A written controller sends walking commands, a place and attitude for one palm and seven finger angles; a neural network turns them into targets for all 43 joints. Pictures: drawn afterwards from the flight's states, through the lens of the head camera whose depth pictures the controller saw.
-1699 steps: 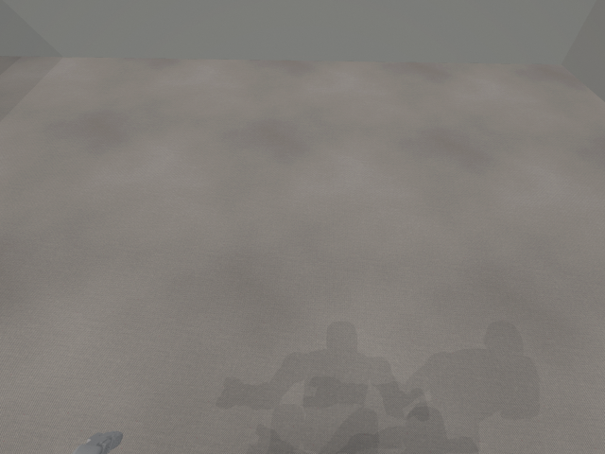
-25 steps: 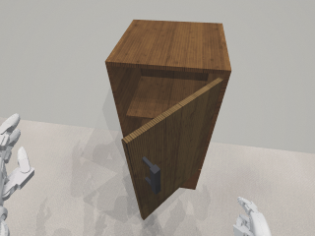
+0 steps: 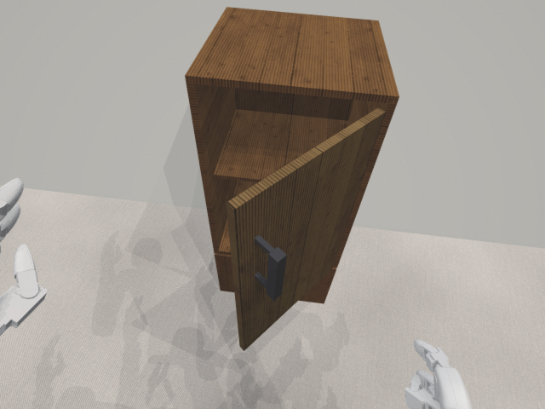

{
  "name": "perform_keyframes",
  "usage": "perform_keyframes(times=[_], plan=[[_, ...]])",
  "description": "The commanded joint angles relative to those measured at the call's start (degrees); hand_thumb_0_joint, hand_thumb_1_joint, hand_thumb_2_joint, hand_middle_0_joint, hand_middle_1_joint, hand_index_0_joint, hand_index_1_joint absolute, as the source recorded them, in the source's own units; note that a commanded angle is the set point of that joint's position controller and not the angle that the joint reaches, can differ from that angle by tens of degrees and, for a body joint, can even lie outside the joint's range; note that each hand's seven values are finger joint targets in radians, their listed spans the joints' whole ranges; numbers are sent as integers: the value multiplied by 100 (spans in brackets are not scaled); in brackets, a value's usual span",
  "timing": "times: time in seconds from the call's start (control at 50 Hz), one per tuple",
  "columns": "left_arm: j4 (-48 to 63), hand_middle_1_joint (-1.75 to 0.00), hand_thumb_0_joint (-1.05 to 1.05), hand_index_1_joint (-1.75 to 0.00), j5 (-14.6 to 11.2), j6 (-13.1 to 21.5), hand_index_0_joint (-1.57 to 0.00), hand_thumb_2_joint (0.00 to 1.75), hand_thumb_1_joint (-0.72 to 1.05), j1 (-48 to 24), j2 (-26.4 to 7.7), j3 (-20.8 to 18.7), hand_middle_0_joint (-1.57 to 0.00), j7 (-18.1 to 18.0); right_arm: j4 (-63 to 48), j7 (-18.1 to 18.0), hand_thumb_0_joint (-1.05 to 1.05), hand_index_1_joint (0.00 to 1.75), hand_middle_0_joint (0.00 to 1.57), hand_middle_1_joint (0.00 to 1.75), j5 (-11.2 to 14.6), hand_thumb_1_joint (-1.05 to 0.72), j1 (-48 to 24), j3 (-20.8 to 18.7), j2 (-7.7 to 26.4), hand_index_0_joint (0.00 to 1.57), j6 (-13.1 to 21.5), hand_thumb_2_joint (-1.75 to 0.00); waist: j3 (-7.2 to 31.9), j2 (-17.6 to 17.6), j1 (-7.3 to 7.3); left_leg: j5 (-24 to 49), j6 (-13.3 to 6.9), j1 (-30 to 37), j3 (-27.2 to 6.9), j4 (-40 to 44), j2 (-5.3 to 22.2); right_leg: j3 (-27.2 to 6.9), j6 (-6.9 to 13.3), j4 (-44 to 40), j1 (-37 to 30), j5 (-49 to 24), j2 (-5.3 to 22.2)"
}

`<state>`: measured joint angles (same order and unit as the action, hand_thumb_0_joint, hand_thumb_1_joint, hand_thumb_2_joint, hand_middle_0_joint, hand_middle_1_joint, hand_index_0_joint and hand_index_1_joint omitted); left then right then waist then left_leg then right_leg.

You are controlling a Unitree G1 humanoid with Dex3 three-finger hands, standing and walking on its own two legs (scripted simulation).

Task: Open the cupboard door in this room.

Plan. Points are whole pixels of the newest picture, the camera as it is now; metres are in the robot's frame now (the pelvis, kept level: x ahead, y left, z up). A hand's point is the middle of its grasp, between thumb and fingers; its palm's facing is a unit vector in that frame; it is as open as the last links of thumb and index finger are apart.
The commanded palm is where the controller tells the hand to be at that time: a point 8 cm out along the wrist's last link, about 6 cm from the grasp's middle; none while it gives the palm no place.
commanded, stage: step back with the hand held close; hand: left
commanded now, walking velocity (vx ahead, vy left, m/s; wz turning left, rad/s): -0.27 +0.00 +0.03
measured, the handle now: (267, 268) +0.36 +0.03 -0.04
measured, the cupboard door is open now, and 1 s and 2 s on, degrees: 50 50 50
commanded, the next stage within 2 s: stop stepping back and stand still in 0.66 s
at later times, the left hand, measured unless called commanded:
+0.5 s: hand out of the picture +0.10 +0.27 +0.18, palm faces +0.46 -0.76 -0.47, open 7.4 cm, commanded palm +0.03 +0.31 +0.18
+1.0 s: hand out of the picture +0.04 +0.28 +0.19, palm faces +0.35 -0.84 -0.42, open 7.4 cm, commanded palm -0.03 +0.32 +0.18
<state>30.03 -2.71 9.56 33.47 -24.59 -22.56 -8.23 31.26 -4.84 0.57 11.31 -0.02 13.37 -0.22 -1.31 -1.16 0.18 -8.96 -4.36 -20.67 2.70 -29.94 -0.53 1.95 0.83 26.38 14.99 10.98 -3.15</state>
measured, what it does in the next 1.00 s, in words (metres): walks backwards: right foot, then left foot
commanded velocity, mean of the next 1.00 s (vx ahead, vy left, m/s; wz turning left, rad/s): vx -0.24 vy -0.01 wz -0.04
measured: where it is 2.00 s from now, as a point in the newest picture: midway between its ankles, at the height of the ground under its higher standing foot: outside the picture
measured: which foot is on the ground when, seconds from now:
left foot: down 0.00-0.52, up 0.54-0.62, down 0.64-1.00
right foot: down 0.00-0.04, up 0.06-0.18, down 0.20-0.66, up 0.68-1.00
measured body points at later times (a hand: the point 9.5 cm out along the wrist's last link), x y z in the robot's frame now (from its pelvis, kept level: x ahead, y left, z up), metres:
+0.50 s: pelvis -0.09 +0.00 -0.01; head -0.07 +0.02 +0.44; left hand +0.07 +0.31 +0.20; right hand +0.12 -0.22 -0.08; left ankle +0.07 +0.07 -0.73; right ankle -0.06 -0.12 -0.73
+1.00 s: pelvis -0.17 +0.03 +0.01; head -0.14 +0.08 +0.46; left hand +0.02 +0.32 +0.21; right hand +0.00 -0.19 -0.05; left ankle -0.01 +0.08 -0.73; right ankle -0.35 -0.08 -0.68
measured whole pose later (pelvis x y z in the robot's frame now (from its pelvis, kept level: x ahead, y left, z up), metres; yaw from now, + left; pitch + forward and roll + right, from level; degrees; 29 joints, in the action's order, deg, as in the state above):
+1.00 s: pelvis -0.17 +0.03 +0.01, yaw +0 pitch +5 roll -5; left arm 38.8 -3.6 11.3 32.5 -28.6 -25.2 -8.7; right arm 35.8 -2.5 -1.5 11.4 1.6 6.6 8.3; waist 2.6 2.4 1.4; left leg 1.6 1.0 -25.3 2.1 -10.1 0.9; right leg 4.0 2.4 33.9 4.8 33.0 -6.5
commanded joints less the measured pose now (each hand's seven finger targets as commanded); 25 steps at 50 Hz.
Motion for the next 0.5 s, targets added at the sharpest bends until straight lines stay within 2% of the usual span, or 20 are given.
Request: perform_keyframes(times=[0.0,0.04,0.1,0.12,0.16,0.2,0.22,0.24,0.26,0.3,0.32,0.34,0.38,0.4,0.42,0.44,0.46,0.48], plan=[[1175,-30,0,-30,136,486,-20,90,90,-348,-1012,-1020,-20,-208,-916,-82,0,30,20,30,-86,-90,-579,-295,831,20,471,-90,369,-1023,-53,-3225,-189,-1945,-1709,2009,1178,-414,-116,851,-1597,517,-33],[1166,-30,0,-30,163,510,-20,90,90,-398,-953,-1037,-20,-178,-907,-79,0,30,20,30,-98,-90,-531,-319,771,20,541,-90,501,-1005,-78,-3319,-254,-2098,-1830,2128,1357,-326,-124,1377,-1772,296,-153],[994,-30,0,-30,151,526,-20,90,90,-299,-1002,-1127,-20,-133,-860,-47,0,30,20,30,-118,-90,-542,-349,781,20,631,-90,482,-750,-60,-3316,-309,-2124,-1809,1953,1370,-484,-89,1351,-1675,515,-180],[981,-30,0,-30,141,529,-20,90,90,-294,-865,-998,-20,-99,-839,-25,0,30,20,30,-111,-90,-569,-347,755,20,635,-90,355,-709,-40,-3300,-283,-2147,-1741,1913,1343,-499,-54,1267,-1560,661,-185],[1099,-30,0,-30,16,574,-20,90,90,-231,-838,-907,-20,-76,-746,43,0,30,20,30,-107,-90,-514,-338,710,20,686,-90,443,-444,2,-2414,-68,-1174,-1545,1588,1110,-626,97,549,-809,507,-33],[1315,-30,0,-30,-86,657,-20,90,90,-300,-996,-922,-20,-124,-597,70,0,30,20,30,-94,-90,-511,-323,643,20,724,-90,875,-129,37,-968,155,223,-1094,1007,819,-893,180,-48,-24,0,241],[1373,-30,0,-30,-104,686,-20,90,90,-398,-863,-726,-20,-120,-563,81,0,30,20,30,-47,-90,-519,-321,619,20,734,-90,1147,-66,52,-525,222,644,-928,801,738,-935,163,-43,126,-124,312],[1398,-30,0,-30,-102,671,-20,90,90,-424,-927,-735,-20,-114,-574,84,0,30,20,30,-23,-90,-543,-359,657,20,731,-90,1255,22,47,-561,220,904,-857,684,732,-1002,133,-36,322,13,291],[1469,-30,0,-30,-98,665,-20,90,90,-464,-1001,-792,-20,-119,-584,72,0,30,20,30,-43,-90,-602,-374,683,20,716,-90,1221,-66,46,-830,194,845,-859,695,748,-1030,121,-92,393,281,280],[1542,-30,0,-30,-67,681,-20,90,90,-462,-1191,-990,-20,-145,-551,43,0,30,20,30,-89,-90,-695,-385,712,20,709,-90,989,-409,45,-1591,181,424,-1012,999,837,-1015,154,-79,361,942,173],[1547,-30,0,-30,-64,672,-20,90,90,-509,-1076,-919,-20,-143,-574,42,0,30,20,30,-98,-90,-725,-372,680,20,697,-90,880,-554,48,-1989,185,112,-1138,1178,902,-990,180,0,243,1275,127],[1464,-30,0,-30,-58,669,-20,90,90,-499,-1157,-1043,-20,-158,-566,37,0,30,20,30,-123,-90,-740,-381,660,20,682,-90,789,-570,32,-2262,197,-122,-1208,1286,955,-1027,223,-16,213,1570,113],[1418,-30,0,-30,-35,693,-20,90,90,-549,-1141,-1076,-20,-166,-538,46,0,30,20,30,-154,-90,-719,-389,636,20,650,-90,682,-624,46,-2514,260,-289,-1219,1278,929,-1084,310,-84,313,1885,125],[1385,-30,0,-30,-25,714,-20,90,90,-499,-1243,-1162,-20,-174,-502,36,0,30,20,30,-178,-90,-742,-403,642,20,644,-90,665,-671,39,-2463,279,-318,-1209,1258,931,-1097,334,-111,340,1852,137],[1370,-30,0,-30,-61,702,-20,90,90,-449,-1128,-1050,-20,-178,-516,60,0,30,20,30,-162,-90,-678,-378,560,20,638,-90,792,-526,35,-2208,325,-148,-1178,1158,866,-1077,368,-172,375,1772,208],[1293,-30,0,-30,-80,692,-20,90,90,-391,-1155,-1035,-20,-181,-512,74,0,30,20,30,-156,-90,-624,-382,544,20,623,-90,797,-220,55,-1821,374,177,-962,842,699,-1170,394,-433,703,1754,310],[1193,-30,0,-30,-73,693,-20,90,90,-385,-1133,-969,-20,-176,-473,98,0,30,20,30,-130,-90,-564,-399,547,20,589,-90,775,78,95,-1399,463,712,-617,134,459,-1327,439,-853,1330,1897,546],[1124,-30,0,-30,-61,716,-20,90,90,-358,-1123,-913,-20,-184,-408,118,0,30,20,30,-102,-90,-484,-428,536,20,566,-90,827,399,141,-1013,569,1294,-363,-749,193,-1594,530,-1302,2019,1992,916]])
